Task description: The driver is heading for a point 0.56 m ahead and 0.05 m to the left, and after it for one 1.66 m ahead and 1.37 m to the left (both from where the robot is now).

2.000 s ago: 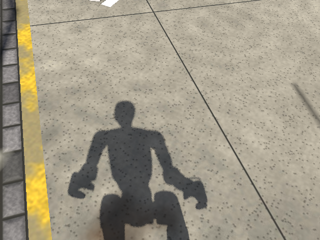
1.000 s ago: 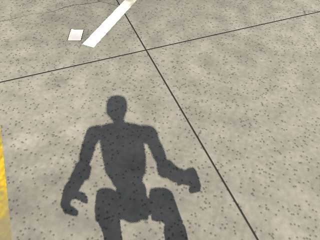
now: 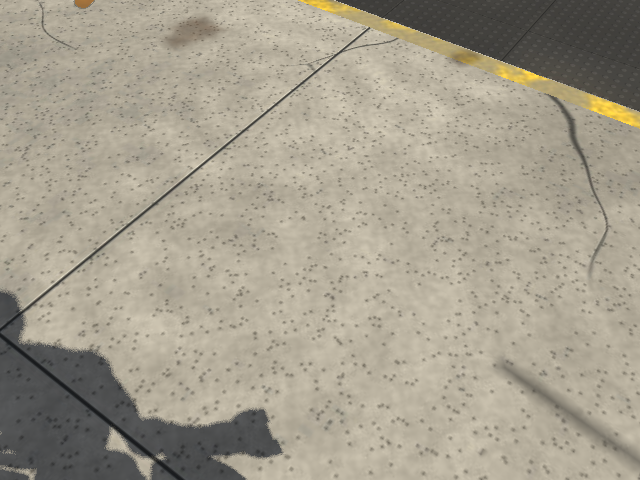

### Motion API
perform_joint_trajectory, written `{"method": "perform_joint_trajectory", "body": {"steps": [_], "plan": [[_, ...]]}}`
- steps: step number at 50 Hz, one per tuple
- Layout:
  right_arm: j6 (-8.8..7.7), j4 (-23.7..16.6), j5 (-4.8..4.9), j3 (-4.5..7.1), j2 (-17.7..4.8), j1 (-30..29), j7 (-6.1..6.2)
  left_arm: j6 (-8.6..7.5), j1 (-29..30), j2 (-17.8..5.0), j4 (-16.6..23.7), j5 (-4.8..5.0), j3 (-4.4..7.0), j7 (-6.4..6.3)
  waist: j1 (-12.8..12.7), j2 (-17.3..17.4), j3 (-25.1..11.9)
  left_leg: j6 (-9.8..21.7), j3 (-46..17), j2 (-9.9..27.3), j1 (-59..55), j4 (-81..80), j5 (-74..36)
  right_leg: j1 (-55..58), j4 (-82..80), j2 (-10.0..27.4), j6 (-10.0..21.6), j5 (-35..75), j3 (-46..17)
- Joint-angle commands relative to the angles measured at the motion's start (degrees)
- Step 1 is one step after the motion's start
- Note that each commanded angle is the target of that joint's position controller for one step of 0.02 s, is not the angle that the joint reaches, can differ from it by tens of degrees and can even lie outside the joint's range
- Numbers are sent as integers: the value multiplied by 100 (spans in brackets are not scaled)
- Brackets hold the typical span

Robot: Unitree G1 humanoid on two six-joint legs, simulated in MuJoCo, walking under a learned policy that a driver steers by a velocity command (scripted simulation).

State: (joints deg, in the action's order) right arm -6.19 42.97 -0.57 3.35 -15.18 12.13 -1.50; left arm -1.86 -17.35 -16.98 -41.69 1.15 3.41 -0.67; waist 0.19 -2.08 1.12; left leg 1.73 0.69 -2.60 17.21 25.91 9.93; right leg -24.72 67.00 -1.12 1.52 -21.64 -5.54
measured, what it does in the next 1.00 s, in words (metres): walks ahead: right foot, then left foot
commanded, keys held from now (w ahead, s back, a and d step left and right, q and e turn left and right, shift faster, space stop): w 0.18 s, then no key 0.34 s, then q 0.30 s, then w+q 0.18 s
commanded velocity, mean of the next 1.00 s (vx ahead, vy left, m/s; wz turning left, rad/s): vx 0.23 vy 0.00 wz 0.10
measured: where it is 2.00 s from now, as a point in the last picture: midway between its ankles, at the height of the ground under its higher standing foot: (255, 382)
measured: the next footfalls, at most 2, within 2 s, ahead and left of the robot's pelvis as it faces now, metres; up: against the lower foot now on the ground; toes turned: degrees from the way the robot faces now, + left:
right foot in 0.32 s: +0.33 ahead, -0.15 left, +0.00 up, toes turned -2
left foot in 0.72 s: +0.31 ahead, +0.08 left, +0.00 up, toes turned +3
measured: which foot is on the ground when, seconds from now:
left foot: down 0.00-0.34, up 0.36-0.70, down 0.72-1.00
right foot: up 0.00-0.30, down 0.32-0.74, up 0.76-1.00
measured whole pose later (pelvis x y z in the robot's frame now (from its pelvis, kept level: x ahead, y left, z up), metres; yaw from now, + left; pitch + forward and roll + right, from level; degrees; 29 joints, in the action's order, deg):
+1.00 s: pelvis +0.28 -0.06 +0.00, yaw +11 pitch +2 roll -1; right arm 1.1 44.7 1.3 4.4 -17.5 14.3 2.3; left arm -2.2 -5.0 -17.0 -45.8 1.4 4.2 0.4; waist 1.8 0.7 0.8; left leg 0.1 -8.2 -0.9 16.1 27.4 13.6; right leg -17.8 31.7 -2.3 -0.4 -18.5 -1.4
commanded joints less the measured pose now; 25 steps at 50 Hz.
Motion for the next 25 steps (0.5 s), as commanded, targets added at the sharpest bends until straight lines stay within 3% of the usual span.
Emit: {"method": "perform_joint_trajectory", "body": {"steps": [1, 4, 6, 9, 11, 13, 15, 16, 17, 18, 19, 20, 21, 22, 25], "plan": [[-69, -164, 26, 111, -553, 197, 27, -120, 143, -385, 494, -19, 115, 45, 37, 819, -163, 1017, -1828, 1515, -1156, -1440, -287, -1266, -400, 565, -43, 299, -93], [-61, -26, 103, 180, -850, 321, 58, -138, 603, -190, 657, -90, 9, 74, 117, 684, -45, 1172, -1445, 1577, -1074, -1708, -761, -1388, -1371, 697, -155, 736, 129], [-11, 39, 122, 201, -968, 385, 80, -183, 934, -112, 710, -82, -46, 117, 225, 638, -15, 1099, -1093, 1475, -1039, -1782, -911, -1221, -2124, 686, -180, 1363, 246], [55, 182, 172, 205, -1073, 626, 86, -235, 1423, -120, 790, -43, -69, 178, 406, 649, 50, 966, -714, 1372, -994, -1745, -1060, -777, -2995, 518, -208, 2061, 442], [128, 313, 176, 195, -1088, 801, 95, -262, 1662, -165, 875, -50, -52, 211, 446, 683, 108, 865, -642, 1427, -1172, -1503, -1774, -594, -3351, 373, -161, 2207, 489], [205, 396, 191, 198, -1128, 832, 123, -291, 1671, -263, 912, -73, -5, 253, 335, 769, -10, 683, -605, 1484, -1452, -1081, -2416, -323, -3658, 266, -11, 2127, 464], [249, 381, 207, 188, -1139, 638, 165, -301, 963, -467, 668, -156, 113, 239, -123, 733, -441, 419, -425, 1271, -1393, -247, -3251, 833, -4091, 44, 210, 2517, 609], [230, 363, 163, 127, -986, 672, 175, -296, 428, -711, 514, -213, 202, 191, -366, 577, -797, 195, -239, 980, -1050, 538, -3046, 1780, -4207, 228, 375, 3385, 508], [182, 181, -58, -25, -618, 819, 177, -257, -230, -1178, 460, -352, 274, 116, -464, -373, -1647, -145, -2, 550, 138, 2191, -837, 3478, -3700, 1515, 855, 5683, -773], [174, 370, -18, -171, -261, 1770, 138, -166, -214, -1139, 444, -328, 212, 121, -161, -1447, -2472, -424, -285, 71, 1269, 3773, 2966, 4461, -3762, 2655, 1832, 6302, -2252], [224, 516, 106, -17, -870, 1599, 126, -87, -198, -825, 417, -188, 164, 165, -356, -803, -2376, -447, -696, 268, 1422, 4230, 2972, 3934, -4063, 2341, 1738, 5243, -2217], [279, 376, 192, 30, -988, 1061, 142, -76, 214, -677, 420, -119, 104, 179, -291, -554, -1535, -454, -524, 452, 1811, 4291, 2698, 3315, -4252, 2041, 1512, 4697, -1632], [352, 350, 145, 19, -880, 775, 199, -85, 610, -488, 414, -126, 34, 186, -158, -206, -1133, -496, -457, 646, 1761, 4024, 2322, 2635, -4445, 1787, 1345, 4369, -1280], [454, 346, 77, 32, -824, 691, 255, -97, 928, -357, 413, -158, -12, 203, 19, -158, -864, -542, -484, 792, 1415, 3657, 2026, 1926, -4655, 1624, 1240, 4112, -989], [639, 461, 37, -14, -530, 950, 346, -141, 1389, -356, 287, -308, 4, 202, 359, -520, -772, -656, -318, 755, 173, 2693, 1420, 706, -5038, 1274, 1212, 3880, -327]]}}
